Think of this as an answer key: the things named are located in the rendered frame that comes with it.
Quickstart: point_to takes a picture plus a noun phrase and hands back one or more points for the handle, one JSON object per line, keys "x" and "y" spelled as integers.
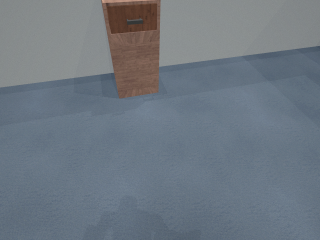
{"x": 134, "y": 21}

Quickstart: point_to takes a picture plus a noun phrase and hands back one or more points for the cabinet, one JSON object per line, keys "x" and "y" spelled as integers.
{"x": 135, "y": 55}

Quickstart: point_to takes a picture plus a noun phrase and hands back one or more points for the drawer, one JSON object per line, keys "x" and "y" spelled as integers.
{"x": 118, "y": 15}

